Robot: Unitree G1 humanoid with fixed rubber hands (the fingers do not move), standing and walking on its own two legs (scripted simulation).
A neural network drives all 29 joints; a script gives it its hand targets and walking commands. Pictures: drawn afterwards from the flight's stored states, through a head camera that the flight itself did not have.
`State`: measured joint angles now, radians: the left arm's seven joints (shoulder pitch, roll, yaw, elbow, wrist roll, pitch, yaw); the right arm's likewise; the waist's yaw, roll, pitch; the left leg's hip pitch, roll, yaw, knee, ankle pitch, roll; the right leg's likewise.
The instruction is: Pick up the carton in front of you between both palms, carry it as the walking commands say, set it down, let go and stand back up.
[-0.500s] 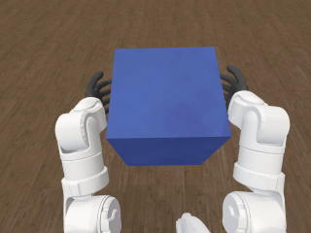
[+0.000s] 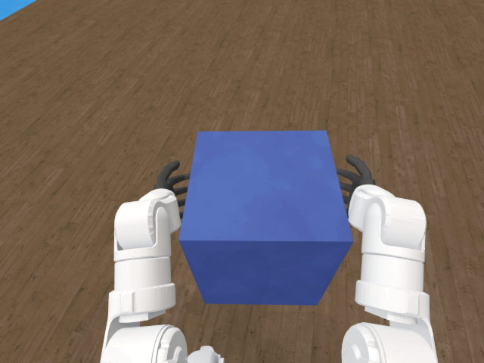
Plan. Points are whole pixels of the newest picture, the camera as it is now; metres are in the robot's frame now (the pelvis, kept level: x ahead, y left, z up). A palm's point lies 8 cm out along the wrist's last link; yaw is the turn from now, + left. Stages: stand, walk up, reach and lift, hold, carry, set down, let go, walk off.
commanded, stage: carry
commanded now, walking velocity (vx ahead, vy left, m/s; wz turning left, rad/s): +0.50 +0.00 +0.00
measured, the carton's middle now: (260, 223) +0.36 +0.01 +0.03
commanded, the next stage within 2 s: none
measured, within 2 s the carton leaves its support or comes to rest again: neither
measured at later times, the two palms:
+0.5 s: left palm (187, 109) +0.58 +0.16 +0.11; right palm (337, 111) +0.56 -0.14 +0.12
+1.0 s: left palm (211, 49) +0.83 +0.15 +0.11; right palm (327, 46) +0.84 -0.15 +0.11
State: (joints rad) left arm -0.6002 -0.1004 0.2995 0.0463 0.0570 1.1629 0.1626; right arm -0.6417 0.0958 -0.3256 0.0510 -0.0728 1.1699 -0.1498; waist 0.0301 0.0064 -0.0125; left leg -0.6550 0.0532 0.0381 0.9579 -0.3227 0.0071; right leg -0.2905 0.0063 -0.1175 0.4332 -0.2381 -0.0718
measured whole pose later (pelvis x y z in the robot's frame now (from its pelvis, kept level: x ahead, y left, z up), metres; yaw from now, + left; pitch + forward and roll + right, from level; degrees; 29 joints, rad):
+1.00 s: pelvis +0.60 -0.01 +0.01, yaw +0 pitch +4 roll +0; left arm -0.04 -0.13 0.05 -0.45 0.06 1.22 0.13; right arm -0.04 0.13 -0.07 -0.47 -0.08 1.21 -0.10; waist 0.02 0.00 -0.17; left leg -0.56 0.11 0.13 0.58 -0.09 -0.02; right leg -0.05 -0.03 -0.21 0.25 -0.26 -0.02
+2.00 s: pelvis +0.98 +0.01 -0.01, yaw +1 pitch +4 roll -1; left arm -0.07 -0.13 0.06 -0.44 0.07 1.23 0.12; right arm -0.08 0.13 -0.08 -0.44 -0.08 1.22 -0.10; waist 0.01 0.02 -0.13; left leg -0.12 0.07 0.12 0.51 -0.45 -0.03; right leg -0.39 -0.05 -0.22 0.57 -0.25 -0.04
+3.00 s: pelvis +0.92 +0.03 -0.01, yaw +1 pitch +1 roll +0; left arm -0.19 -0.14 0.15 0.12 0.22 0.81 0.02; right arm -0.20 0.14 -0.16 0.12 -0.23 0.80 -0.01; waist 0.00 0.01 -0.08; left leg -0.17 0.02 0.15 0.54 -0.39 0.02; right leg -0.40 -0.10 -0.19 0.51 -0.12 -0.02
